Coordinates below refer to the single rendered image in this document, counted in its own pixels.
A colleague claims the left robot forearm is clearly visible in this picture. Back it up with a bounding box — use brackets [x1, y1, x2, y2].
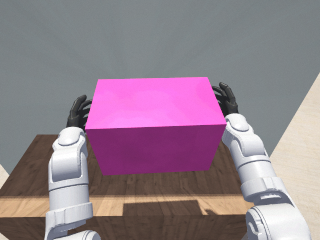
[44, 127, 94, 240]

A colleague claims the robot right hand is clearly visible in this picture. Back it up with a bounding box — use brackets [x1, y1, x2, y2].
[211, 82, 239, 118]

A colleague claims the right robot forearm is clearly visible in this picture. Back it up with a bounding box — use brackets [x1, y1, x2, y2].
[221, 113, 312, 240]

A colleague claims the carton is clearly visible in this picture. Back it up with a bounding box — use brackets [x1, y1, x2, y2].
[85, 77, 227, 176]

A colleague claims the left robot upper arm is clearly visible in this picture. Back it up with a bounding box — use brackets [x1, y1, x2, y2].
[52, 230, 101, 240]

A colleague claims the right robot upper arm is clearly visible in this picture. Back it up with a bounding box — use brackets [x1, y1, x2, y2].
[245, 203, 311, 240]

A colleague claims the robot left hand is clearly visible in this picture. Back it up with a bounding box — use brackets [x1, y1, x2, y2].
[66, 94, 93, 133]

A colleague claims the pedestal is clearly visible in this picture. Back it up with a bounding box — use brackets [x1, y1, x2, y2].
[0, 134, 256, 240]

